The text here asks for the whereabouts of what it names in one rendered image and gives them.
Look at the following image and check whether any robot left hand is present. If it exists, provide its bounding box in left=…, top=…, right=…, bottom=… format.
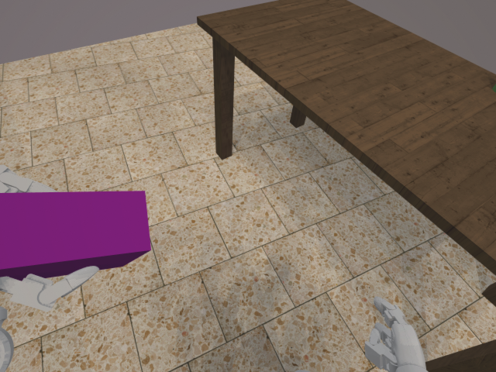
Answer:
left=0, top=164, right=99, bottom=312

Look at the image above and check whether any sponge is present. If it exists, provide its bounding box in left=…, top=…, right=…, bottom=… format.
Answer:
left=0, top=191, right=151, bottom=281

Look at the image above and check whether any table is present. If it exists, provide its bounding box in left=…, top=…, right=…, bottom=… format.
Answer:
left=197, top=0, right=496, bottom=372

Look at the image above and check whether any robot right hand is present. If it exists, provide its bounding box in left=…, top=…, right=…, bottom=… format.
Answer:
left=365, top=296, right=426, bottom=372

